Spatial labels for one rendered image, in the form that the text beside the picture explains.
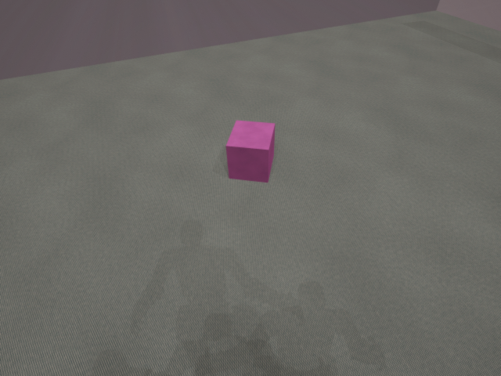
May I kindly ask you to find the carton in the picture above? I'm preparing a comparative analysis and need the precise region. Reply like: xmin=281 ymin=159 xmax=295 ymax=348
xmin=226 ymin=121 xmax=275 ymax=183

